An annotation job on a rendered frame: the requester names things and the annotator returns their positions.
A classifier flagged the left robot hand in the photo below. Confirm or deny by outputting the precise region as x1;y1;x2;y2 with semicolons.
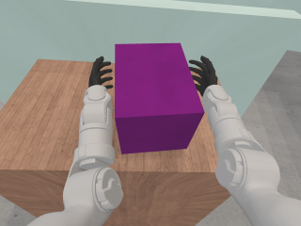
88;56;114;89

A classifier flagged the left robot forearm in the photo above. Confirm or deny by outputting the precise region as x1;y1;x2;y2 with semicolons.
63;85;115;193

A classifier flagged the pedestal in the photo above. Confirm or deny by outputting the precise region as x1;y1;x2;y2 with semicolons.
0;58;231;226

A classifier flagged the carton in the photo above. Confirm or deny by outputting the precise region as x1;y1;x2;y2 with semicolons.
115;42;205;154

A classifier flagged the right robot hand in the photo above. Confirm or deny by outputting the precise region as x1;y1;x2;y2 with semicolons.
188;56;217;97

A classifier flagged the robot left upper arm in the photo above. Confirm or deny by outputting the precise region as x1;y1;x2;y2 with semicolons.
26;166;123;226

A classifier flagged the right robot forearm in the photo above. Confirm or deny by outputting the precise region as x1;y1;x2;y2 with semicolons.
202;85;280;181

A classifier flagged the robot right upper arm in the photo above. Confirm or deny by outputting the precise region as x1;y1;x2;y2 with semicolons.
215;147;301;226

